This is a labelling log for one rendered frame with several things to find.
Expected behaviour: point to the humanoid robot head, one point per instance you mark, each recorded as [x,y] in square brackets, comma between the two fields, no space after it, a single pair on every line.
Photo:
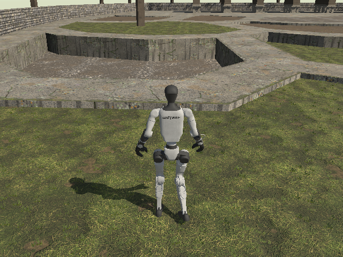
[171,92]

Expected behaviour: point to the left robot upper arm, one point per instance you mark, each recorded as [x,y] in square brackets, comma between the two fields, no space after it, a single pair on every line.
[151,121]

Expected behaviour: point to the humanoid robot torso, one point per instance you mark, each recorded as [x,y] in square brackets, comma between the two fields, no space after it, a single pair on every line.
[171,129]

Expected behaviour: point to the robot left forearm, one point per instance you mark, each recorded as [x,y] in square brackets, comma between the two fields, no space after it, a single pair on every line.
[142,140]

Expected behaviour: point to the robot right forearm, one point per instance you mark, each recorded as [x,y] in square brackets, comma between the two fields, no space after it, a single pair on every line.
[198,139]

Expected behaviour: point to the right robot upper arm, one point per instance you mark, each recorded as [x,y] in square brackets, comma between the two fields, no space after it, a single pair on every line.
[191,121]

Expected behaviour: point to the right robot hand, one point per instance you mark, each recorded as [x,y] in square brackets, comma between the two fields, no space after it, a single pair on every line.
[200,149]

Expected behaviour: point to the left robot hand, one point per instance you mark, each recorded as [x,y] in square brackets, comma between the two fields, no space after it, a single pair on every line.
[140,149]

